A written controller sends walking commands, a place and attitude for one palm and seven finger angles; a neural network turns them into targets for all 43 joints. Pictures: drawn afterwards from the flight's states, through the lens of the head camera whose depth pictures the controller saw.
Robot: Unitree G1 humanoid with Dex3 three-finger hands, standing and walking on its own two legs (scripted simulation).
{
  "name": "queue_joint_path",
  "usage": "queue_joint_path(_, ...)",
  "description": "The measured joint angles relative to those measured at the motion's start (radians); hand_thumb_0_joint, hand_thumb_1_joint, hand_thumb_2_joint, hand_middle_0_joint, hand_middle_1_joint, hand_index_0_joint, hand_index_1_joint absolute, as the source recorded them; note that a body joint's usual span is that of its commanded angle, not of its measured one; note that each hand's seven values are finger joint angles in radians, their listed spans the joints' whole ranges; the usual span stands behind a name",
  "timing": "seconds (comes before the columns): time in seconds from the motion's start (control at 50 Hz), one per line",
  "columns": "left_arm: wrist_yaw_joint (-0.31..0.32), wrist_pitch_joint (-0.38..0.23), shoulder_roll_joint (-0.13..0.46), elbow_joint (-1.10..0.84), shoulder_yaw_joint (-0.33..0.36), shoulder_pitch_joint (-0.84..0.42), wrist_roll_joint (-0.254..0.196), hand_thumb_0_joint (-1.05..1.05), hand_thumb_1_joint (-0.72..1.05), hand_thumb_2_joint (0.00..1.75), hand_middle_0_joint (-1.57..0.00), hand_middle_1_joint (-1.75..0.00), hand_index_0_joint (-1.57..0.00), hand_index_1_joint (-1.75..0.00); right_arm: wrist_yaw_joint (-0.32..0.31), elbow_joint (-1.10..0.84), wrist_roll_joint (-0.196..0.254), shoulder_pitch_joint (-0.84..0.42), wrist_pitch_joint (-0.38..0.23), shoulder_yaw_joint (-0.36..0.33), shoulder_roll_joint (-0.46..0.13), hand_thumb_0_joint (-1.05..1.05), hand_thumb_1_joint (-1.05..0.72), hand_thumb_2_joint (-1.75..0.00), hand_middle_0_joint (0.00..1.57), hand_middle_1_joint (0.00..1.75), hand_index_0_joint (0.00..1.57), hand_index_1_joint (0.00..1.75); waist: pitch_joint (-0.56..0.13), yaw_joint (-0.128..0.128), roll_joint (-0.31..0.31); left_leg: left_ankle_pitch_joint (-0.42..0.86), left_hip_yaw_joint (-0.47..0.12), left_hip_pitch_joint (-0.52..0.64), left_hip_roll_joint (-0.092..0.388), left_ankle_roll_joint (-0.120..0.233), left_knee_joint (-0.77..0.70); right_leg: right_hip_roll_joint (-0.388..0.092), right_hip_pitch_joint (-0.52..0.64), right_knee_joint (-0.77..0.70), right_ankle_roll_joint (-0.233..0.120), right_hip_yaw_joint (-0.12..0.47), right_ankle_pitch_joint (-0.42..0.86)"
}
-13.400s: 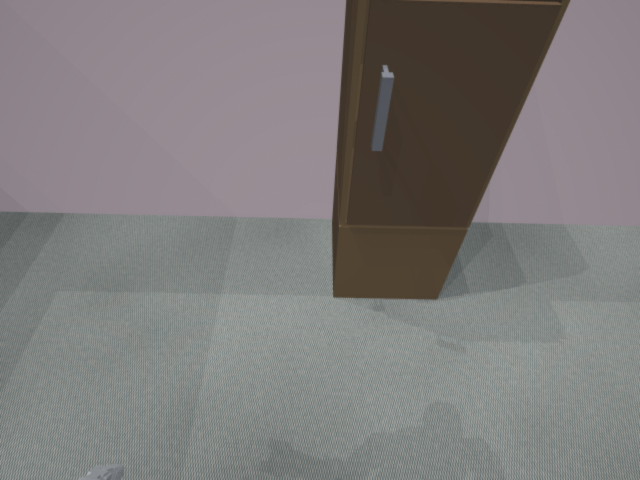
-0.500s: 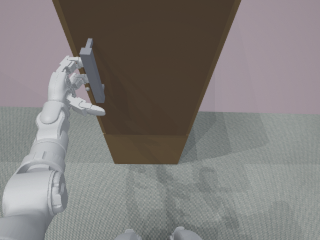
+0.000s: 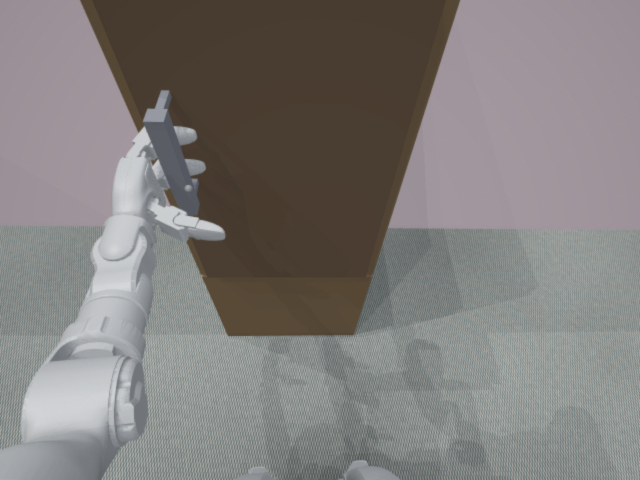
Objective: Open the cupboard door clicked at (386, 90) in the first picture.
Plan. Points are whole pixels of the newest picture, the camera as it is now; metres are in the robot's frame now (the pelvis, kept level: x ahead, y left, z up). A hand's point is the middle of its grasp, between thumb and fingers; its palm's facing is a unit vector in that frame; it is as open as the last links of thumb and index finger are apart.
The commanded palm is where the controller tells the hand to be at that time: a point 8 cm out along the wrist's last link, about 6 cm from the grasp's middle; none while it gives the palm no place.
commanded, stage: slide the fingers in behind the handle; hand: left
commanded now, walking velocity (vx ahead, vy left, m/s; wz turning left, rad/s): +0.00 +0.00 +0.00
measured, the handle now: (178, 157) +0.52 +0.17 +0.09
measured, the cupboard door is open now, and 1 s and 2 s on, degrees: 0 0 36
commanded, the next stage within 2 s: close the thumb around the handle in 0.34 s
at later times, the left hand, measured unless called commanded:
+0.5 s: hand (189, 190) +0.46 +0.15 +0.09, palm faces -0.01 -1.00 -0.02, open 14.1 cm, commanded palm +0.43 +0.20 +0.09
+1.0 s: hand (183, 188) +0.47 +0.16 +0.08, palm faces -0.02 -1.00 +0.00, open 6.5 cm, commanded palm +0.44 +0.21 +0.09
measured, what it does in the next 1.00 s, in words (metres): stands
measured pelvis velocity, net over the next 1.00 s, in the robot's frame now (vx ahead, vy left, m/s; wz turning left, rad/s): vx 0.00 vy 0.00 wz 0.00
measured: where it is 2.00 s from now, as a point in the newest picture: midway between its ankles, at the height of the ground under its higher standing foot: outside the picture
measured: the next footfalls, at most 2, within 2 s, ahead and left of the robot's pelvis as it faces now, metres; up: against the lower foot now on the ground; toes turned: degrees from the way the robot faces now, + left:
none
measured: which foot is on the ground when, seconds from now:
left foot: down 0.00-1.00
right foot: down 0.00-1.00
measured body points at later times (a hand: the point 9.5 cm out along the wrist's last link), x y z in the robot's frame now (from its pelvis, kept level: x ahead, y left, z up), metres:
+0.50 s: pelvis +0.00 -0.01 +0.00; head +0.07 +0.00 +0.44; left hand +0.45 +0.20 +0.09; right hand +0.04 -0.26 -0.12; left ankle +0.00 +0.08 -0.69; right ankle +0.01 -0.08 -0.69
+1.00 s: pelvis +0.00 +0.00 +0.00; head +0.08 +0.01 +0.44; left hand +0.46 +0.21 +0.09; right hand +0.04 -0.26 -0.12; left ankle +0.00 +0.08 -0.69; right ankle +0.01 -0.08 -0.69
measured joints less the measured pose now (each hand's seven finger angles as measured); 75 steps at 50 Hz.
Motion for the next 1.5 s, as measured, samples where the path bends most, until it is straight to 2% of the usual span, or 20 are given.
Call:
queue_joint_path(0.1,0.008,-0.006,0.011,0.016,-0.004,-0.010,0.015,-0.01,-0.50,0.30,-0.30,-1.20,-0.30,-1.20,-0.001,-0.010,0.000,-0.016,-0.006,0.002,0.001,0.00,-0.91,-0.90,0.20,0.30,0.21,0.30,0.004,-0.001,-0.001,0.001,-0.002,-0.003,-0.001,-0.003,0.002,-0.001,-0.004,0.005,-0.003,-0.002,-0.001)
queue_joint_path(0.54,0.001,-0.013,0.006,0.007,-0.006,0.004,0.000,-0.01,-0.47,0.31,-0.30,-1.20,-0.27,-1.20,0.000,0.007,0.002,-0.008,-0.007,-0.001,-0.002,0.00,-0.91,-0.90,0.20,0.30,0.21,0.30,0.003,0.006,0.001,0.000,-0.005,0.005,0.000,-0.007,-0.001,0.000,0.003,0.004,-0.008,-0.004,-0.004)
queue_joint_path(0.7,-0.019,-0.007,0.016,0.010,0.004,0.008,-0.006,-0.01,-0.20,0.43,-0.32,-1.23,-0.31,-1.23,-0.005,0.000,0.005,-0.010,-0.006,0.002,-0.002,0.00,-0.91,-0.90,0.20,0.30,0.21,0.30,0.003,0.003,-0.001,0.003,-0.003,0.011,0.001,-0.006,-0.007,0.002,0.010,-0.004,-0.006,-0.001,0.001)
queue_joint_path(0.88,-0.019,-0.010,0.025,0.040,-0.006,-0.027,-0.005,-0.01,0.26,0.63,-0.36,-1.28,-0.35,-1.28,-0.009,0.002,0.005,-0.018,-0.015,0.003,-0.005,0.00,-0.91,-0.90,0.20,0.30,0.21,0.30,0.009,0.000,0.000,0.004,-0.009,-0.011,-0.003,-0.001,0.007,-0.003,-0.007,0.005,-0.001,-0.008,0.001)
queue_joint_path(1.04,-0.027,-0.009,0.032,0.059,0.005,-0.054,0.010,0.00,0.65,0.80,-0.39,-1.32,-0.38,-1.32,-0.009,0.001,-0.001,-0.014,-0.018,0.006,-0.005,0.00,-0.91,-0.90,0.20,0.30,0.21,0.30,0.008,-0.013,-0.003,-0.002,-0.004,-0.034,-0.003,0.005,0.020,-0.003,-0.030,0.016,0.004,-0.004,0.000)
queue_joint_path(1.1,-0.027,-0.012,0.018,0.044,0.009,-0.044,0.013,0.01,0.70,0.83,-0.39,-1.33,-0.39,-1.33,-0.007,-0.001,-0.002,-0.004,-0.014,0.004,-0.004,0.00,-0.91,-0.90,0.20,0.30,0.21,0.30,0.003,-0.012,-0.001,-0.004,0.001,-0.033,-0.003,0.007,0.020,-0.002,-0.031,0.016,0.007,0.002,-0.001)
queue_joint_path(1.34,0.022,-0.008,-0.001,0.043,-0.006,-0.049,0.020,0.00,0.70,0.85,-0.38,-1.35,-0.38,-1.35,0.000,-0.003,-0.008,0.010,-0.007,0.003,0.002,0.00,-0.91,-0.90,0.20,0.30,0.21,0.30,0.001,-0.012,0.004,-0.003,0.002,-0.036,-0.008,0.012,0.022,-0.008,-0.034,0.019,0.012,0.002,-0.002)
queue_joint_path(1.42,0.035,0.001,-0.014,-0.009,-0.011,-0.001,0.010,0.00,0.71,0.84,-0.37,-1.35,-0.36,-1.35,0.009,-0.009,-0.008,0.013,-0.003,-0.001,0.001,0.00,-0.91,-0.90,0.20,0.30,0.21,0.30,-0.007,-0.006,0.007,-0.005,0.011,-0.023,-0.006,0.013,0.015,-0.005,-0.026,0.016,0.013,0.013,-0.002)
queue_joint_path(1.5,0.037,0.017,-0.038,-0.116,-0.021,0.098,-0.008,0.00,0.71,0.80,-0.36,-1.35,-0.36,-1.35,0.018,-0.026,-0.002,0.015,0.004,-0.007,0.002,0.00,-0.91,-0.90,0.20,0.30,0.21,0.30,-0.015,0.005,0.009,-0.007,0.022,0.009,-0.002,0.014,-0.003,0.000,0.000,0.003,0.014,0.026,-0.001)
